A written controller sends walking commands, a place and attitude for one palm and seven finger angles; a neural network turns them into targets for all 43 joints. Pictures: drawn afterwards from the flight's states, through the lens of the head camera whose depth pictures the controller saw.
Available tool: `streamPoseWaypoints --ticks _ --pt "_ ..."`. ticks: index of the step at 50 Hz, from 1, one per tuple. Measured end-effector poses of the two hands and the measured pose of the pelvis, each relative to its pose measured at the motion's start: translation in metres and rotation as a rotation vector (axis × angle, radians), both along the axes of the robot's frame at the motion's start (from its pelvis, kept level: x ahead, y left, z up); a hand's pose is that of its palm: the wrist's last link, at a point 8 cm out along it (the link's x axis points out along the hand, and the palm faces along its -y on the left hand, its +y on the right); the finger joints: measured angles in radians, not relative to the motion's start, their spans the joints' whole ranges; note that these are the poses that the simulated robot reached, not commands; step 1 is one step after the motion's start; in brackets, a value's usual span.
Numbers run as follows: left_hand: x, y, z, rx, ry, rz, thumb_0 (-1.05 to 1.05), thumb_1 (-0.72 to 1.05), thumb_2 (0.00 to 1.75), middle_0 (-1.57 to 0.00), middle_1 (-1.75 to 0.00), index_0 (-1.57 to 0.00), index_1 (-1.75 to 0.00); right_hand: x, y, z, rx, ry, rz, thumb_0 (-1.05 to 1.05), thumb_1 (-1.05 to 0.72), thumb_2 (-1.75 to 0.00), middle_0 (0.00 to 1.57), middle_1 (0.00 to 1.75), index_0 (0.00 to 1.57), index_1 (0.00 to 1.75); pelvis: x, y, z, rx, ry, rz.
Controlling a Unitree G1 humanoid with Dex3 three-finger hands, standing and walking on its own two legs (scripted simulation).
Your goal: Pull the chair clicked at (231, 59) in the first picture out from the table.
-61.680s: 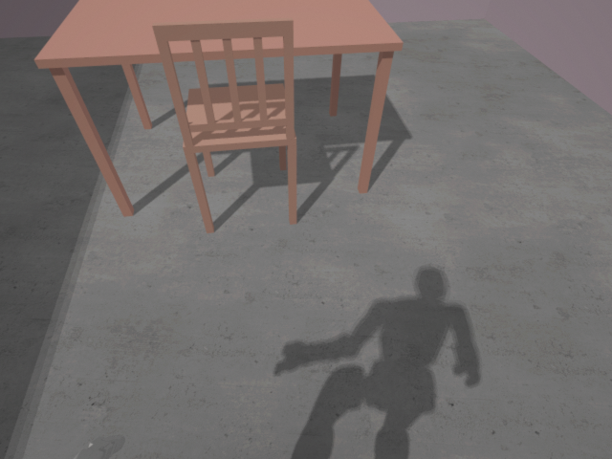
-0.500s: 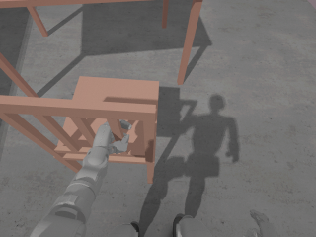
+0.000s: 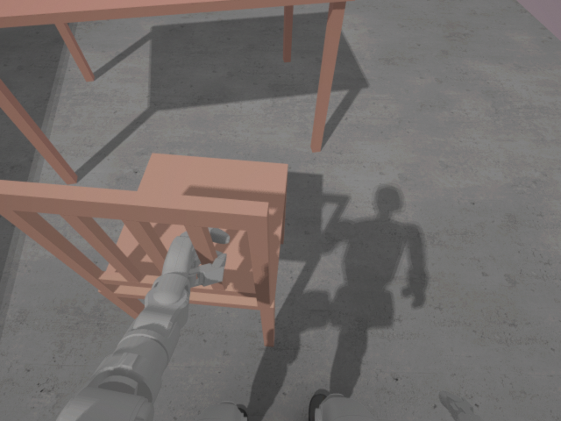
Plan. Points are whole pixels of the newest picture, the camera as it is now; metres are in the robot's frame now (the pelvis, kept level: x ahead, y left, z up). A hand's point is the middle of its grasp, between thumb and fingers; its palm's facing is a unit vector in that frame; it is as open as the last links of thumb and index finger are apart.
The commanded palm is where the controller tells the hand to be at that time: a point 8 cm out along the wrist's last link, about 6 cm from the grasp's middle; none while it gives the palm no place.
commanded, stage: stop walking, hand still on the chair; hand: left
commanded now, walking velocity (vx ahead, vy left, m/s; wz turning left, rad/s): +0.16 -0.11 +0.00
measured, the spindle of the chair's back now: (158, 254) +0.38 +0.22 -0.08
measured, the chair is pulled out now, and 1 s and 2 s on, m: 0.63 0.69 0.69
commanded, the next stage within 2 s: open the thumb and straighten the fingers in 0.92 s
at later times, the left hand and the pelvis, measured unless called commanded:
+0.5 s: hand (220, 298) +0.29 +0.10 -0.06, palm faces -0.04 -0.99 -0.16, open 5.7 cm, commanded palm +0.28 +0.16 -0.04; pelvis +0.02 -0.01 +0.01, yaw +0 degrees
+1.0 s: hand (220, 298) +0.29 +0.10 -0.06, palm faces -0.07 -0.99 -0.15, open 5.7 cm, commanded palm +0.28 +0.16 -0.04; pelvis +0.05 -0.01 +0.01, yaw +0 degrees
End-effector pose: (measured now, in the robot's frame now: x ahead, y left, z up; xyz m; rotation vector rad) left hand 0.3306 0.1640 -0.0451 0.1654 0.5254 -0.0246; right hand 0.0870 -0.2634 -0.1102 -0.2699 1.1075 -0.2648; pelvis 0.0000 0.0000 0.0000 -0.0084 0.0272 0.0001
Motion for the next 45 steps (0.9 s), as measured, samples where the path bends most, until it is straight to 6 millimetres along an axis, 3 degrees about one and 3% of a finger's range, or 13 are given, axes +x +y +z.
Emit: streamPoseWaypoints --ticks 6,15,22,36,45 --pt "-0.027 -0.002 0.0 -0.001 0.005 0.045 0.11 0.63 0.79 -0.29 -1.21 -0.49 -1.45 -0.012 0.006 -0.003 0.064 -0.042 0.004 0.0 -0.91 -0.9 0.2 0.3 0.2 0.3 -0.013 -0.014 0.0 -0.004 -0.035 -0.003" --pt "-0.053 -0.012 0.002 0.004 0.023 0.082 0.11 0.63 0.79 -0.31 -1.18 -0.49 -1.45 -0.009 -0.002 -0.005 0.081 -0.073 0.012 0.01 -0.9 -0.9 0.2 0.3 0.2 0.3 -0.004 -0.022 0.002 0.01 -0.049 0.003" --pt "-0.055 -0.012 0.002 0.004 0.025 0.052 0.1 0.64 0.78 -0.29 -1.21 -0.49 -1.45 0.014 -0.003 0.001 0.052 -0.105 0.007 0.01 -0.91 -0.9 0.2 0.3 0.2 0.3 0.013 -0.013 0.004 0.007 -0.058 0.001" --pt "-0.052 -0.011 0.002 0.007 0.036 -0.008 0.09 0.63 0.78 -0.28 -1.28 -0.49 -1.45 0.084 0.033 0.017 0.105 -0.219 0.079 0.01 -0.91 -0.9 0.2 0.3 0.2 0.3 0.039 -0.003 0.009 0.009 -0.048 -0.008" --pt "-0.052 -0.011 0.002 0.001 0.04 0.001 0.1 0.63 0.79 -0.27 -1.29 -0.49 -1.45 0.096 0.03 0.021 0.098 -0.223 0.088 0.0 -0.9 -0.9 0.2 0.3 0.2 0.3 0.047 -0.005 0.01 0.007 -0.041 -0.005"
